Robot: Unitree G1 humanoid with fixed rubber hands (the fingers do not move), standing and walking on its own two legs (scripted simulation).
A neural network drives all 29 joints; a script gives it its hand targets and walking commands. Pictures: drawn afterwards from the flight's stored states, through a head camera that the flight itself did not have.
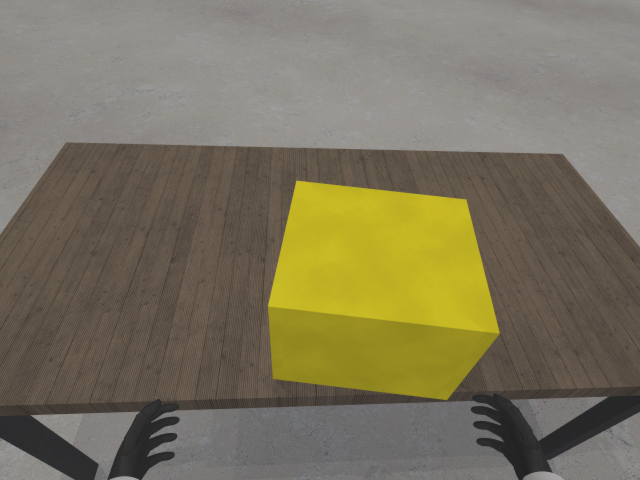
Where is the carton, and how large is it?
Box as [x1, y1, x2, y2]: [268, 181, 499, 399]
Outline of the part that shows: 296,181 268,304 273,378 446,399 499,333 466,200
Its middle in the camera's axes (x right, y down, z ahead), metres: +0.08 +0.09 +0.63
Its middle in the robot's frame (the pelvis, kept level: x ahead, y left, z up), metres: +0.41 -0.07 -0.04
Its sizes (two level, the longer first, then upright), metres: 0.282 0.247 0.213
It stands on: a table, 0.63 m high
